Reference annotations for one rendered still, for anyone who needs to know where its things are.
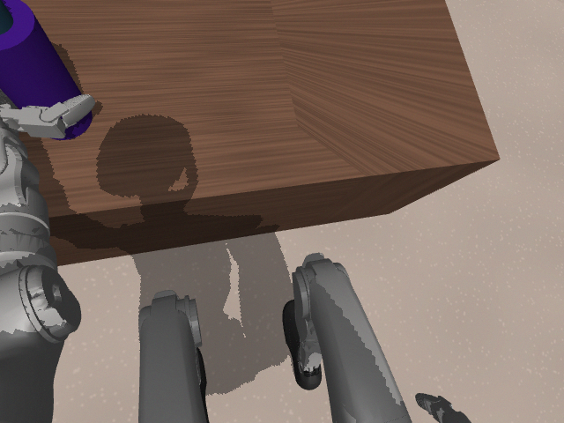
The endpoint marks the left robot hand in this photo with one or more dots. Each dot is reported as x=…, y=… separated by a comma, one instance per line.
x=44, y=121

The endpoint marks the right robot hand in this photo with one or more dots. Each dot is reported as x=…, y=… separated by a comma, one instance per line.
x=441, y=409

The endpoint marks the bottle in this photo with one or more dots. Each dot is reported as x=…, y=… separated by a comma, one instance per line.
x=31, y=72

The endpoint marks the right robot foot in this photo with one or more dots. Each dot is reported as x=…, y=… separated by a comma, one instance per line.
x=306, y=380

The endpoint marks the left robot arm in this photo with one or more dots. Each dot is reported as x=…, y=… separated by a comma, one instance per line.
x=37, y=309

